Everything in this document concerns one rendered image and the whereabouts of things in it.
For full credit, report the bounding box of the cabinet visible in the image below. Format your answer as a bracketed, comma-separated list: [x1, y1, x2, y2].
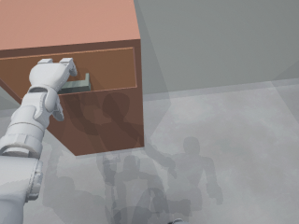
[0, 0, 145, 156]

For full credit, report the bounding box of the drawer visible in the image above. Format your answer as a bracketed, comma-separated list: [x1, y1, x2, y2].
[0, 47, 135, 98]

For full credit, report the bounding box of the robot left hand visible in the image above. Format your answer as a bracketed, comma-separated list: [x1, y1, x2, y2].
[29, 58, 78, 121]

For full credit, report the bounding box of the handle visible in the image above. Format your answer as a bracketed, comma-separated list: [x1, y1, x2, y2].
[57, 73, 91, 94]

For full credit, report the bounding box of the left robot upper arm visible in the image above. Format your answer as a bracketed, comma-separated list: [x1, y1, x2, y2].
[0, 156, 43, 224]

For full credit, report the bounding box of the robot left forearm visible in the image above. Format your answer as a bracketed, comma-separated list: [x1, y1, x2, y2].
[0, 84, 58, 160]

